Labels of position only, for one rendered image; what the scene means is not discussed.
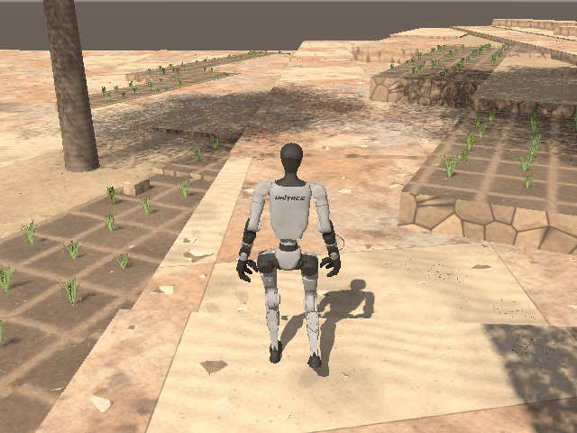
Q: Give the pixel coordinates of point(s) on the left robot forearm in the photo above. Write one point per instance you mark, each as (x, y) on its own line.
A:
(247, 243)

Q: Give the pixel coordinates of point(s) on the robot left upper arm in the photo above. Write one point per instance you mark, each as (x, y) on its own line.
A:
(261, 190)

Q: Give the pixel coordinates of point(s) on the right robot forearm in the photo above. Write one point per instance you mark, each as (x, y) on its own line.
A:
(331, 244)

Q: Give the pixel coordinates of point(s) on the right robot thigh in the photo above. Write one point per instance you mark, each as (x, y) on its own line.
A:
(309, 272)

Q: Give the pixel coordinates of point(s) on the robot right upper arm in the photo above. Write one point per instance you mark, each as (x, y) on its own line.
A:
(322, 207)

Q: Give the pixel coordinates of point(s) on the humanoid robot torso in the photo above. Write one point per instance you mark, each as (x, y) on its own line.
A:
(289, 212)

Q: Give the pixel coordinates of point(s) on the right robot hand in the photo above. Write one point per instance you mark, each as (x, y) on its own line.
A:
(332, 263)

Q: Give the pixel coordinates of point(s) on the left robot hand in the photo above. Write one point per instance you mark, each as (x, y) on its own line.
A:
(242, 267)

